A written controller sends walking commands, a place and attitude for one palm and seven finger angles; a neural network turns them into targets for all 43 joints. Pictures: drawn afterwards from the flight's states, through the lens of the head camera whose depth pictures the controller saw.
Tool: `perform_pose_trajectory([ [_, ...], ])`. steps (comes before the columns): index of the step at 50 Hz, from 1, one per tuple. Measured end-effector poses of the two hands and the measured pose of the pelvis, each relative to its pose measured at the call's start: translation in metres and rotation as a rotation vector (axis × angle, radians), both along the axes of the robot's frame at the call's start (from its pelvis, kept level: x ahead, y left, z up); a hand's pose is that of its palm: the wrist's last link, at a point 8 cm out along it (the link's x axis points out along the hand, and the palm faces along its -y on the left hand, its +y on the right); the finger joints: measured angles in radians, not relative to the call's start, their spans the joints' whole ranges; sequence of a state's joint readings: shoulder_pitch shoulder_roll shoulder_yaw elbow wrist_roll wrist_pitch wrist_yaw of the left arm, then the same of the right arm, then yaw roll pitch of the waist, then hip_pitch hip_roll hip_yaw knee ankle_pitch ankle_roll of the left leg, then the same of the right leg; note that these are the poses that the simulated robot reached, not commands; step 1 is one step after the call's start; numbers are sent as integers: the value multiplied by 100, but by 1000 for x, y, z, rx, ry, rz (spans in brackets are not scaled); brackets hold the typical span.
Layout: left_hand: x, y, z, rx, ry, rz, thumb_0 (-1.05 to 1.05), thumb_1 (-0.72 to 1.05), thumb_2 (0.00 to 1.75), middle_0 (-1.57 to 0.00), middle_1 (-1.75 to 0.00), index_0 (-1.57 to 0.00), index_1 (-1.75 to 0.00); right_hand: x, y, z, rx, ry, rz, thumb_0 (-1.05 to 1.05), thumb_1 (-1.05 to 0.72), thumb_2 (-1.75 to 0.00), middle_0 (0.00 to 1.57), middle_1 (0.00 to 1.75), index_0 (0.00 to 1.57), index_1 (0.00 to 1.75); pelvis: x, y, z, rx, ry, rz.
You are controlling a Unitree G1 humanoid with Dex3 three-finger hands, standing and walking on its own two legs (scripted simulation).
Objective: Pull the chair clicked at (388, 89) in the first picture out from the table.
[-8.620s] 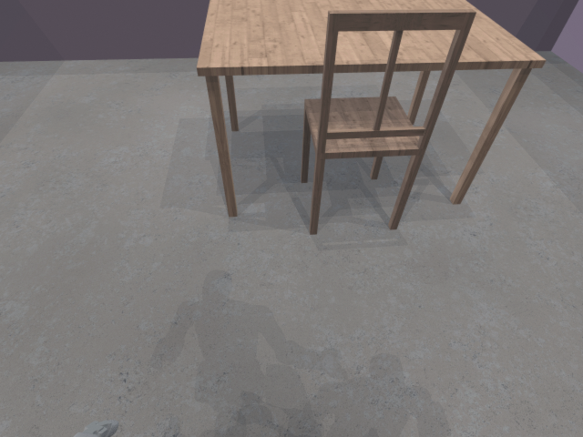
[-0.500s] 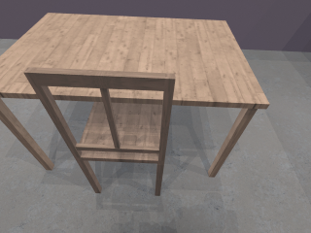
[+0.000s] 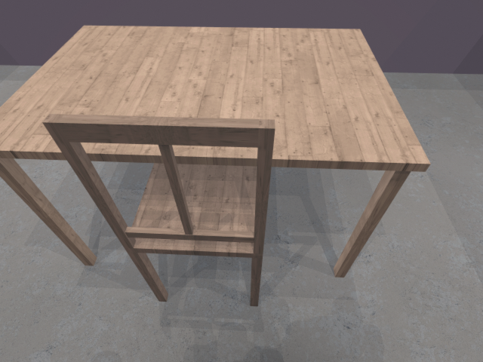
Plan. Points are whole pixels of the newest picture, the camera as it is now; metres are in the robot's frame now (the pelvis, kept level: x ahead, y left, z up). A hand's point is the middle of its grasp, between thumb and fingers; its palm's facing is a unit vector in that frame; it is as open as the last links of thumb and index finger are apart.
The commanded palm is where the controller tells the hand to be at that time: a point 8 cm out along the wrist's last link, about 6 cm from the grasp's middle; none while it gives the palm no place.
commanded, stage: look again from close up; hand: left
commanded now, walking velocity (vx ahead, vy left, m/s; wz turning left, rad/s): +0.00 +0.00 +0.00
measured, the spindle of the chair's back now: (179, 194) +0.47 +0.18 -0.05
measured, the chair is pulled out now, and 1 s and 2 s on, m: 0.00 0.00 0.00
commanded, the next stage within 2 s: raise the hand toward the chair's back in 0.64 s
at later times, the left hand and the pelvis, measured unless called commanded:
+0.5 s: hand out of the picture +0.02 +0.17 -0.16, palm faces +0.01 -0.97 -0.22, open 7.3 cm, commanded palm none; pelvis +0.01 -0.01 +0.01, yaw +0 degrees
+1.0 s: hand (157, 285) +0.24 +0.16 +0.00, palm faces +0.16 -0.99 -0.03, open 7.9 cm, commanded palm +0.12 +0.22 -0.06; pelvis +0.00 -0.01 -0.02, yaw +2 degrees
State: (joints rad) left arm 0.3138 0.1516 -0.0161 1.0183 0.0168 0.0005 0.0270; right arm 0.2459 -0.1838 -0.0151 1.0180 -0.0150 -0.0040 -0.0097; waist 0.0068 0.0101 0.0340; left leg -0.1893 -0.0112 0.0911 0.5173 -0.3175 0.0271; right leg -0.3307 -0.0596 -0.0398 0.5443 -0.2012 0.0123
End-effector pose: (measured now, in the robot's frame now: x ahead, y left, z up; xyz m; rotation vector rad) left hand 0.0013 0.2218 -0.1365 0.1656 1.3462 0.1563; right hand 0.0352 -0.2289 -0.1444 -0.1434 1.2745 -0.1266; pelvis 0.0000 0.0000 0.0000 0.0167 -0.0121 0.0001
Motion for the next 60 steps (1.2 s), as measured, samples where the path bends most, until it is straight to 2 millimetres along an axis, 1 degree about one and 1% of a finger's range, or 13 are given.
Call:
perform_pose_trajectory([
  [9,23,1,2,14,-34,-19,1,93,90,-20,-30,-20,-30,-25,2,0,13,80,-32,0,-91,-90,20,30,20,30,5,-5,3,-3,-12,-2],
  [15,28,1,4,20,-35,-23,1,92,90,-20,-30,-20,-30,-37,8,-2,33,119,-46,0,-91,-90,20,30,20,30,6,-6,5,-3,-12,-3],
  [25,17,-4,4,15,6,-9,1,92,90,-20,-30,-20,-30,-47,13,-3,50,154,-59,0,-91,-90,20,30,20,30,8,-8,7,-2,-13,-7],
  [38,-2,-17,0,-14,65,10,1,92,90,-20,-30,-20,-30,-44,13,-1,47,165,-56,0,-91,-90,20,30,20,30,12,-9,7,-8,-4,-5],
  [40,18,-5,14,15,-50,98,3,95,90,-21,-30,-21,-30,-31,9,3,20,66,-44,0,-91,-90,20,30,20,30,11,-10,5,-6,-11,-5],
  [42,60,11,45,86,-327,114,5,95,90,-21,-30,-21,-30,-13,-3,8,-24,-71,-26,2,-93,-90,20,30,20,30,13,-10,3,-4,-7,8],
  [44,103,16,77,111,-561,120,5,94,89,-20,-29,-20,-30,13,-15,14,-50,-212,-13,2,-93,-90,20,30,20,30,13,-8,1,-6,-1,29],
  [47,166,8,122,73,-904,54,4,89,87,-19,-28,-19,-29,60,-31,28,-94,-427,21,2,-92,-90,20,30,20,30,9,-7,-7,-8,32,48],
  [50,206,-12,141,-55,-1183,-15,2,82,85,-18,-28,-18,-28,105,-44,48,-129,-614,57,2,-92,-90,20,30,20,30,5,-10,-20,0,98,35],
  [52,209,-25,138,-153,-1301,-57,2,77,83,-18,-27,-18,-28,131,-49,62,-144,-707,87,2,-92,-90,20,30,20,30,5,-13,-30,5,134,22],
  [54,199,-33,124,-211,-1353,-112,1,72,82,-18,-26,-18,-27,155,-51,74,-159,-776,130,1,-91,-90,20,30,20,30,5,-17,-40,5,164,20],
  [57,167,-30,84,-219,-1265,-128,1,65,79,-18,-25,-18,-26,186,-50,79,-171,-827,191,1,-91,-90,20,30,20,30,5,-21,-57,-1,205,28],
  [60,129,-14,55,-167,-1141,-64,1,57,76,-17,-24,-17,-25,211,-39,69,-165,-840,256,1,-91,-90,20,30,20,30,4,-23,-73,-16,240,44],
])
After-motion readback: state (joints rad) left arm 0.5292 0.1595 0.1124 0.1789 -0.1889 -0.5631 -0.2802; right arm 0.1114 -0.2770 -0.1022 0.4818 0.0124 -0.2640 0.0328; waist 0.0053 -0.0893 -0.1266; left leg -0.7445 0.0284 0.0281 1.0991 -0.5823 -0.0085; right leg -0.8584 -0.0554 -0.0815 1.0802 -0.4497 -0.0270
